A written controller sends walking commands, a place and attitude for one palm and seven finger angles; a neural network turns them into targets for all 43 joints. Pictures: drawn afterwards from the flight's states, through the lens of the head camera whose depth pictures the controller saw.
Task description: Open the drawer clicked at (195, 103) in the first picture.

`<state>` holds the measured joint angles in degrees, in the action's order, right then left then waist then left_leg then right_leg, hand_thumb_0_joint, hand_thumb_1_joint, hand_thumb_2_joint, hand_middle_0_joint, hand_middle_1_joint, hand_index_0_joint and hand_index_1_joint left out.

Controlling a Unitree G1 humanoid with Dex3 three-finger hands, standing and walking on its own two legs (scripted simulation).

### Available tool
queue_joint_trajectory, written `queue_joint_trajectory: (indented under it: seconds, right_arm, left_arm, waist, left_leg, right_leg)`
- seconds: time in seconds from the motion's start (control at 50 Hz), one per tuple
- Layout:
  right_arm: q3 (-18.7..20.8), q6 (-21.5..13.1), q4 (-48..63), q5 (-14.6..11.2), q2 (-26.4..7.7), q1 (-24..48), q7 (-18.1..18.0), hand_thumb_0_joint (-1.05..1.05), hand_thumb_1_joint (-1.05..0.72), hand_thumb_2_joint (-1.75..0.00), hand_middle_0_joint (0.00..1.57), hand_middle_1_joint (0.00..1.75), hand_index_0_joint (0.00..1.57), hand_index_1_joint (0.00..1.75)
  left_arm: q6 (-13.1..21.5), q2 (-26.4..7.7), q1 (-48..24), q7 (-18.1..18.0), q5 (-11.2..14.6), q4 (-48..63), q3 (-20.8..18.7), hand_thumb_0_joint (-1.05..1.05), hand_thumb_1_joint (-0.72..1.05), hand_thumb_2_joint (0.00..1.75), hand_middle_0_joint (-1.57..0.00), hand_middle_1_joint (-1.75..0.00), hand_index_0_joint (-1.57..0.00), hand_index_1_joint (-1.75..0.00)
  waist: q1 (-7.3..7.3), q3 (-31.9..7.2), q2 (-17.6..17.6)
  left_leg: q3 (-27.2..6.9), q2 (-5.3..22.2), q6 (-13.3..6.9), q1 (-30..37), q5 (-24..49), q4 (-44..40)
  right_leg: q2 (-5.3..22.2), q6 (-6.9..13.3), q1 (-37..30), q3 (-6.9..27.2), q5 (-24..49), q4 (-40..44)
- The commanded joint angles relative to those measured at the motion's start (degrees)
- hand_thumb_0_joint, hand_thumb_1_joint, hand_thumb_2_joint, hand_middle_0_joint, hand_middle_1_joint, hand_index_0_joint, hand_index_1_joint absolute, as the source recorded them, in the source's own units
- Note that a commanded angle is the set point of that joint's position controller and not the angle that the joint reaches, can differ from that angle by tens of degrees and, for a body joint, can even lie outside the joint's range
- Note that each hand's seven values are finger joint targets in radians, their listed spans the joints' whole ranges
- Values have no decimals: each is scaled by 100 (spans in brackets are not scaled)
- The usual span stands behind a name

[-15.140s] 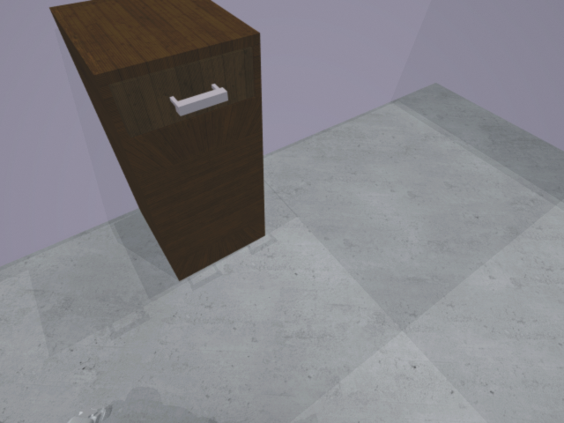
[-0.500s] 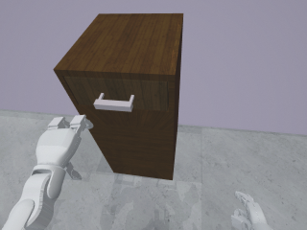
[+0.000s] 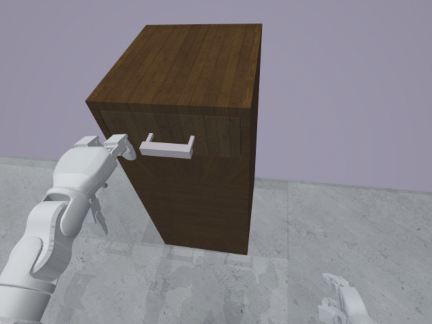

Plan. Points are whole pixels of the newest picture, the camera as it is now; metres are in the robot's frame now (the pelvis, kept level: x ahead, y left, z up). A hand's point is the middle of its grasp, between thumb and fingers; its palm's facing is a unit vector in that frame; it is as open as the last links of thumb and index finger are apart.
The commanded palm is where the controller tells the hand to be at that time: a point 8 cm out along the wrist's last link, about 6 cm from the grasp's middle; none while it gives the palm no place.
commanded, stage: raise the hand with hooked fingers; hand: left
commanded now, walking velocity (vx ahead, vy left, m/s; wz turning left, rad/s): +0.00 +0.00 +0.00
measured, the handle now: (168, 143) +0.52 +0.19 +0.00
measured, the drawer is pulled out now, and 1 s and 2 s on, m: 0.00 0.00 0.00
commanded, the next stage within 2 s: move the hooked fingers above the handle in 0.20 s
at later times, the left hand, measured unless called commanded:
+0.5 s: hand (110, 195) +0.30 +0.23 +0.09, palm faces -0.01 -0.09 -1.00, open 13.9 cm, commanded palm +0.29 +0.24 +0.17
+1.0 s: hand (145, 168) +0.38 +0.19 +0.08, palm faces -0.01 -0.08 -1.00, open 13.8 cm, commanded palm +0.36 +0.22 +0.15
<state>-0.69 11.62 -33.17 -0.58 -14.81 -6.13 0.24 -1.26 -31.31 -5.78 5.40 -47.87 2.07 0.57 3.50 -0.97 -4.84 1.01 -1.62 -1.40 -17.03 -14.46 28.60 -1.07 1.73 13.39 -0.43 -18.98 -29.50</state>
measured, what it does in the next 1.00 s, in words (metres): stands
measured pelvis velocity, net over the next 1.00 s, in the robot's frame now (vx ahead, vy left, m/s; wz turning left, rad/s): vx -0.01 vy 0.01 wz -0.01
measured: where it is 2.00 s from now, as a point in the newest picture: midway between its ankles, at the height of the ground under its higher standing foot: outside the picture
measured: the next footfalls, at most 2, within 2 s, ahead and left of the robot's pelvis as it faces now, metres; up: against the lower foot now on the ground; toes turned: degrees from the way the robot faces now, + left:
none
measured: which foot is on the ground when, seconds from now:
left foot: down 0.00-1.00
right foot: down 0.00-1.00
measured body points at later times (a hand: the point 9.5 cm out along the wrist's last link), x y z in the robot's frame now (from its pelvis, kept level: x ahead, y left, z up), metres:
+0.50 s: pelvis -0.03 +0.01 +0.00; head +0.00 -0.01 +0.45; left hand +0.30 +0.23 +0.15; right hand +0.16 -0.21 -0.11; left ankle +0.00 +0.11 -0.74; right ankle -0.04 -0.10 -0.74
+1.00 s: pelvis -0.01 +0.01 +0.00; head +0.03 -0.02 +0.44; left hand +0.37 +0.19 +0.13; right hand +0.12 -0.24 -0.13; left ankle +0.00 +0.11 -0.74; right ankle -0.04 -0.10 -0.74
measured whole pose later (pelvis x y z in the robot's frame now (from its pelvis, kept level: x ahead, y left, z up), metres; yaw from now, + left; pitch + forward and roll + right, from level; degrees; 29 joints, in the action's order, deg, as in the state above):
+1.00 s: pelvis -0.01 +0.01 +0.00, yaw +0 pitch +6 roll +0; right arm 1.5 10.2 -36.6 -1.3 -14.6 -11.6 -1.6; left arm 5.1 -26.6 -24.0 -2.9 -53.5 -20.0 8.5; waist 1.0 -1.8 -3.0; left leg 1.6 -1.6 -1.9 -22.9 -15.0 31.6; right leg -1.0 1.4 19.3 0.0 -19.4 -32.4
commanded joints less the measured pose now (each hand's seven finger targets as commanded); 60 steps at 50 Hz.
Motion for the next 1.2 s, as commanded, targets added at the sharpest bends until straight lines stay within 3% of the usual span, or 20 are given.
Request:
queue_joint_trajectory:
  seconds: [0.0,0.04,0.14,0.28,0.34,0.38,0.44,0.46,0.54,0.58,0.64,0.68,0.76,0.88,0.92,0.94,1.02,1.04,1.12,1.18]
  right_arm:
    - [262,-321,842,39,-587,689,-65,0,-90,-90,20,30,20,30]
    - [275,-374,816,61,-576,649,-80,0,-90,-90,20,30,20,30]
    - [331,-417,665,-8,-580,569,-73,0,-90,-90,20,30,20,30]
    - [295,-354,705,-74,-617,659,-75,0,-90,-90,20,30,20,30]
    - [263,-387,690,-75,-626,625,-149,0,-90,-90,20,30,20,30]
    - [266,-439,623,-51,-609,511,-197,0,-90,-90,20,30,20,30]
    - [274,-481,563,-12,-610,442,-243,0,-90,-90,20,30,20,30]
    - [267,-505,566,-24,-549,440,-236,0,-90,-90,20,30,20,30]
    - [299,-466,415,-53,-580,291,-233,0,-90,-90,20,30,20,30]
    - [297,-434,425,-76,-558,277,-204,0,-90,-90,20,30,20,30]
    - [317,-361,459,-81,-628,235,-158,0,-90,-90,20,30,20,30]
    - [329,-327,494,-101,-645,185,-137,0,-90,-90,20,30,20,30]
    - [388,-331,598,-83,-689,68,-151,0,-90,-90,20,30,20,30]
    - [431,-367,442,-76,-638,-174,-246,0,-90,-90,20,30,20,30]
    - [442,-376,347,-69,-634,-277,-257,0,-90,-90,20,30,20,30]
    - [448,-370,283,-57,-659,-320,-263,0,-90,-90,20,30,20,30]
    - [473,-358,234,-67,-603,-334,-212,0,-90,-90,20,30,20,30]
    - [478,-331,208,-68,-649,-378,-190,0,-90,-90,20,30,20,30]
    - [508,-242,313,-107,-739,-405,-151,0,-90,-90,20,30,20,30]
    - [509,-170,421,-121,-790,-410,-184,0,-90,-90,20,30,20,30]
  left_arm:
    - [439,-1406,-1439,-415,-48,1432,-1044,0,-50,30,-30,-120,-30,-120]
    - [569,-1568,-1540,-636,-47,1521,-1243,0,-50,30,-30,-120,-30,-120]
    - [486,-1365,-1517,-958,-61,1026,-1163,0,-50,30,-30,-120,-30,-120]
    - [75,-1001,-1444,-653,-82,755,-509,0,-50,30,-30,-120,-30,-120]
    - [156,-872,-2164,-518,-138,574,-224,0,-50,30,-30,-120,-30,-120]
    - [318,-977,-2584,-545,-232,453,-237,0,-50,30,-30,-120,-30,-120]
    - [569,-1350,-2958,-731,-340,441,-577,0,-50,30,-30,-120,-30,-120]
    - [631,-1180,-3129,-805,-358,435,-444,0,-50,30,-30,-120,-30,-120]
    - [543,-1365,-3219,-1067,-378,-405,-758,0,-50,30,-30,-120,-30,-120]
    - [389,-1058,-3330,-1109,-414,-645,-468,0,-50,30,-30,-120,-30,-120]
    - [136,-993,-3241,-1049,-483,-940,-352,0,-50,30,-30,-120,-30,-120]
    - [17,-690,-3315,-903,-488,-1021,28,0,-50,30,-30,-120,-30,-120]
    - [140,-611,-3466,-658,-452,-713,224,0,-50,30,-30,-120,-30,-120]
    - [575,-834,-4191,-915,-485,-800,-52,0,-50,30,-30,-120,-30,-120]
    - [632,-1079,-4329,-1150,-544,-1013,-350,0,-50,30,-30,-120,-30,-120]
    - [614,-1410,-4353,-1281,-574,-1199,-678,0,-50,30,-30,-120,-30,-120]
    - [316,-1135,-4321,-1565,-666,-1697,-538,0,-50,30,-30,-120,-30,-120]
    - [203,-1192,-4338,-1562,-720,-1913,-561,0,-50,30,-30,-120,-30,-120]
    - [-206,-595,-4130,-1185,-739,-2203,193,0,-50,30,-30,-120,-30,-120]
    - [-158,-597,-4087,-738,-600,-2148,325,0,-50,30,-30,-120,-30,-120]
  waist:
    - [145,-1616,276]
    - [176,-1707,106]
    - [127,-1543,172]
    - [8,-1273,353]
    - [-160,-1013,506]
    - [-166,-1123,436]
    - [-67,-1504,124]
    - [-57,-1583,42]
    - [-1,-1489,59]
    - [-24,-1508,190]
    - [-28,-1685,264]
    - [-124,-1623,415]
    - [-188,-1901,462]
    - [-238,-1820,314]
    - [-179,-1995,293]
    - [-109,-2062,288]
    - [-88,-2316,210]
    - [-114,-2371,301]
    - [-307,-2299,589]
    - [-392,-2217,851]
  left_leg:
    - [-93,-52,-92,852,2135,-100]
    - [-100,-58,-78,894,2035,-107]
    - [-106,-27,-52,832,1731,-153]
    - [-106,-3,-71,773,1218,-330]
    - [-139,14,-91,734,824,-361]
    - [-186,13,-95,809,721,-372]
    - [-212,-8,-72,921,942,-311]
    - [-222,-12,-70,957,999,-292]
    - [-187,17,-17,768,1127,-282]
    - [-151,34,-19,721,1138,-272]
    - [-112,41,-5,669,1354,-234]
    - [-100,53,-40,648,1326,-204]
    - [-143,50,-101,833,1577,-85]
    - [-187,34,-103,810,1607,64]
    - [-161,18,-96,778,1761,127]
    - [-140,11,-80,679,1827,142]
    - [-15,1,-72,592,2191,278]
    - [-7,-6,-55,486,2249,281]
    - [70,9,-130,456,2229,355]
    - [89,-59,-199,341,2156,412]
  right_leg:
    - [34,-22,-391,111,2390,240]
    - [31,0,-403,120,2174,281]
    - [-9,4,-153,58,1723,353]
    - [10,-19,-55,24,1198,491]
    - [-15,-26,235,11,775,604]
    - [-20,-8,303,0,651,578]
    - [-37,40,171,21,781,498]
    - [-27,46,195,11,820,455]
    - [-72,84,213,-34,879,401]
    - [-56,71,262,-53,919,360]
    - [-59,81,127,-44,1148,306]
    - [-37,60,205,-38,1202,303]
    - [-39,52,203,7,1456,229]
    - [-77,68,516,4,1419,108]
    - [-89,83,449,2,1563,38]
    - [-94,97,332,13,1618,11]
    - [-84,90,240,30,2120,-135]
    - [-88,91,143,32,2203,-146]
    - [-51,13,165,71,2575,-123]
    - [-6,-45,-13,144,3051,-112]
